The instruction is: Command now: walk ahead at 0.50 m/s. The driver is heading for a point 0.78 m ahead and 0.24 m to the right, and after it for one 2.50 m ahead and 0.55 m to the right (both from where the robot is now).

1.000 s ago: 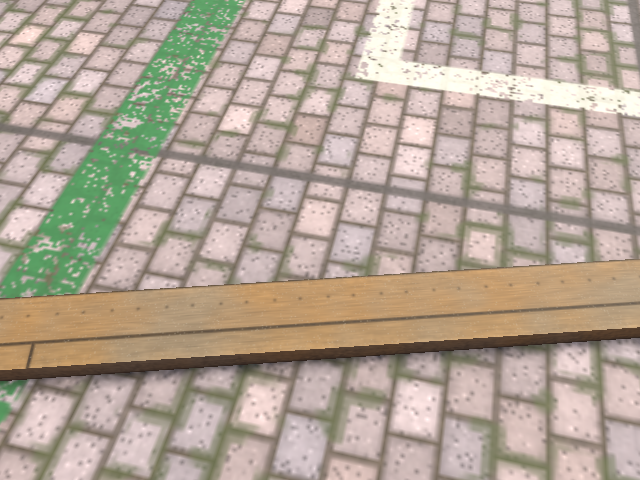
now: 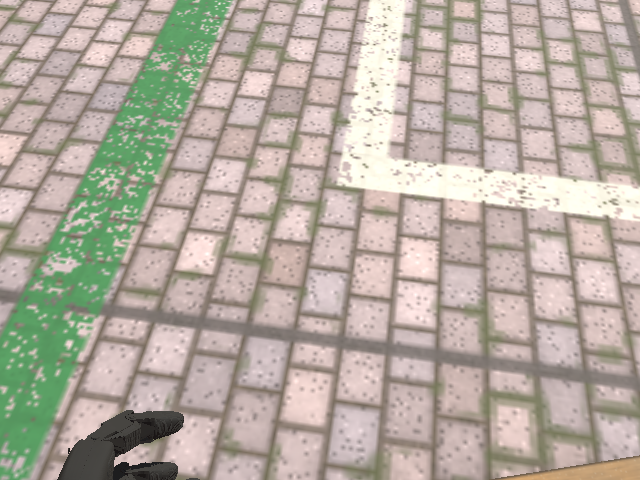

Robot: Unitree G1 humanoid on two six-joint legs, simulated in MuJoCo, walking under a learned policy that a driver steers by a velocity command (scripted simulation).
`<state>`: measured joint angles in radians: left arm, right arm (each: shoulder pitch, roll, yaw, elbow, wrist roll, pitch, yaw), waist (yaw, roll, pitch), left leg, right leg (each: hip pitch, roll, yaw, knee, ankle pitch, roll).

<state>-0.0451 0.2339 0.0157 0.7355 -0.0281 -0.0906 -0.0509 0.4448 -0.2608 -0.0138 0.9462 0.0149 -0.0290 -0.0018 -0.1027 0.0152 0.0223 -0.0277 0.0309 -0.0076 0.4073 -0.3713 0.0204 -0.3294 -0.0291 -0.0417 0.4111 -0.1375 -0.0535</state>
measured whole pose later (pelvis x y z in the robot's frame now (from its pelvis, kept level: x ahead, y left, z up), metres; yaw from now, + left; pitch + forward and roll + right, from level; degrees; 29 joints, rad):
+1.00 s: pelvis +0.47 -0.11 -0.01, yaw -23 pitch +1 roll +2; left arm 0.27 0.28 0.10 0.82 -0.02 -0.03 -0.05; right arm 0.15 -0.29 -0.09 0.83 0.03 -0.11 0.00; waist 0.01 0.02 0.06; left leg -0.36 0.07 -0.02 1.32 -0.48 -0.03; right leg -0.37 0.06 -0.01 0.62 -0.26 -0.10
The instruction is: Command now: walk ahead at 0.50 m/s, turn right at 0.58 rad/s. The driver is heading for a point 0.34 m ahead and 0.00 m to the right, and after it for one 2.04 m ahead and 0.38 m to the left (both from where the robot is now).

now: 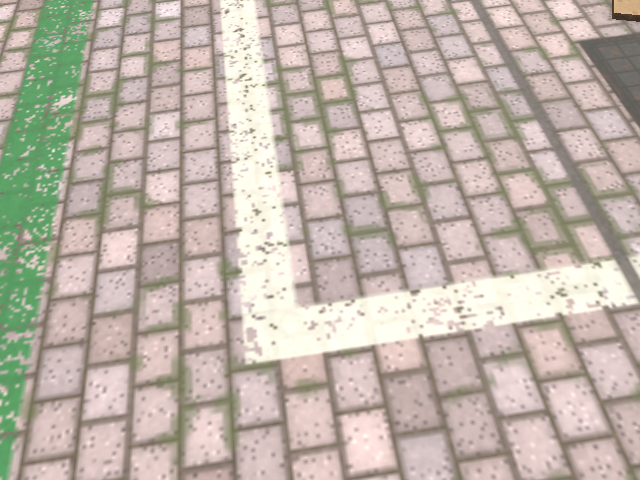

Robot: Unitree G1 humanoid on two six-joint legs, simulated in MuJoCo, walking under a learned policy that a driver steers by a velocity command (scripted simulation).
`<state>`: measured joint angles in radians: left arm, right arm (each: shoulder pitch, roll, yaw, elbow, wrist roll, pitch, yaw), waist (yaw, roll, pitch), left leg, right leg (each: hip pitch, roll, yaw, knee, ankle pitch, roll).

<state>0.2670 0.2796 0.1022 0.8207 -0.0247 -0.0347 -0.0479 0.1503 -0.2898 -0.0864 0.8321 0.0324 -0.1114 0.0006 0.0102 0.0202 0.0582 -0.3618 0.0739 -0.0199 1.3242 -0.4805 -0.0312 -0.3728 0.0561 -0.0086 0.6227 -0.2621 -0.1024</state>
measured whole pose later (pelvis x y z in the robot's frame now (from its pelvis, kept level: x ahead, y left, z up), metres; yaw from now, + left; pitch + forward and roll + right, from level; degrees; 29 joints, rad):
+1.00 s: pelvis +0.34 -0.07 +0.02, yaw +13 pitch +2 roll +1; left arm 0.17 0.24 0.05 0.71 0.02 0.00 0.05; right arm 0.20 -0.35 -0.11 0.71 0.02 0.06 -0.02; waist 0.01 0.05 0.02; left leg -0.57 -0.04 -0.08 1.12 -0.37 -0.10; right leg -0.28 -0.03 -0.03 0.45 -0.20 -0.01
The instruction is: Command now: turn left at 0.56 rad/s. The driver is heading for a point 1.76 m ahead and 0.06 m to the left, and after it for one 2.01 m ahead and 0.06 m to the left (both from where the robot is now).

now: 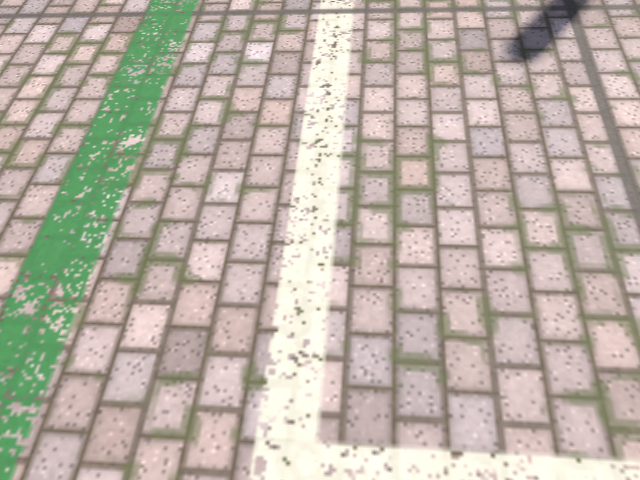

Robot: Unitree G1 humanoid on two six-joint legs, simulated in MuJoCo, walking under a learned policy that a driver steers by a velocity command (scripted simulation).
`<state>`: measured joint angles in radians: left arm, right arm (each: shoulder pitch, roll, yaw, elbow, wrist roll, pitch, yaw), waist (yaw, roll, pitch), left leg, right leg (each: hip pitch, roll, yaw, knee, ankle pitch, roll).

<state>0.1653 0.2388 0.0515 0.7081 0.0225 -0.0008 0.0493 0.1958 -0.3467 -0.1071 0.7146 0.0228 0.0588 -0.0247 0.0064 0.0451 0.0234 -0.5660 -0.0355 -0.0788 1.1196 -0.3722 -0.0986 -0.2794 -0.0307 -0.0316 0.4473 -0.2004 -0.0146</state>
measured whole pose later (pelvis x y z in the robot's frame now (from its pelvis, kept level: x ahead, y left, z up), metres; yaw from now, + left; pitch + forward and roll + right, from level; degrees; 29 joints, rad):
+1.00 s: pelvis +0.01 +0.02 -0.01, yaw +11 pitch -2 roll +0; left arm 0.19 0.23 0.03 0.90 0.01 -0.01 0.03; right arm 0.19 -0.24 -0.05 0.91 -0.01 0.02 -0.02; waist 0.00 0.00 0.04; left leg -0.20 -0.02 -0.03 0.51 -0.27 0.01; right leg -0.19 -0.02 0.00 0.51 -0.28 0.01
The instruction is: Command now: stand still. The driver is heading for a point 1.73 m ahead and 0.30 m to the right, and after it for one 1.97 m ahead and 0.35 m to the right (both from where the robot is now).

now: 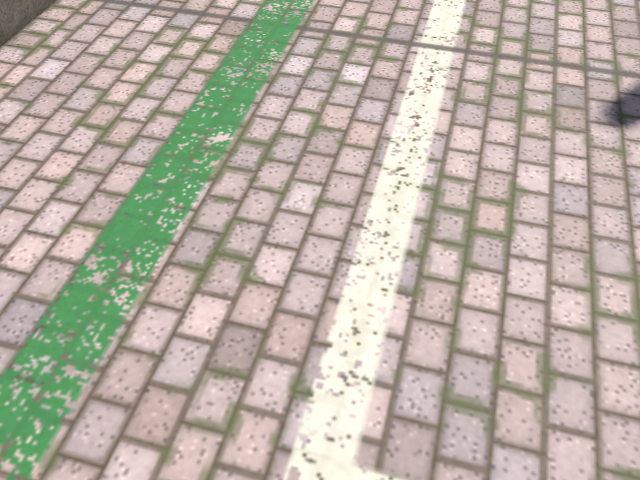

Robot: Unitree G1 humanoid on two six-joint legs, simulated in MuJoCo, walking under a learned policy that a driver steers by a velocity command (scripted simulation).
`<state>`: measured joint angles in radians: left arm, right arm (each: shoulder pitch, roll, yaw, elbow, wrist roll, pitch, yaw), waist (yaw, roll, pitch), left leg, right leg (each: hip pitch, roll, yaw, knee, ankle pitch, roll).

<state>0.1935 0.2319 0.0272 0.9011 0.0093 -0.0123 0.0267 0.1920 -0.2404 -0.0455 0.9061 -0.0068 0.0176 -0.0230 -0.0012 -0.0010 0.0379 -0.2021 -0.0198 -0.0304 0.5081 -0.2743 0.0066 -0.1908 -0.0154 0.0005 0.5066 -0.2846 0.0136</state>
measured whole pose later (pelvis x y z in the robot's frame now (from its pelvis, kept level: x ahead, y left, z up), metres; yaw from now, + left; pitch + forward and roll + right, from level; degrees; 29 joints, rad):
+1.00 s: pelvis +0.00 -0.01 +0.00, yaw +0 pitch -1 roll +0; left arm 0.28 0.20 0.01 1.09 -0.01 -0.01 0.04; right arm 0.26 -0.20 -0.02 1.11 0.01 0.00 -0.04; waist 0.00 0.00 0.02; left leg -0.22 -0.01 -0.03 0.55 -0.36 0.02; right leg -0.21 0.00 0.01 0.54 -0.35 -0.02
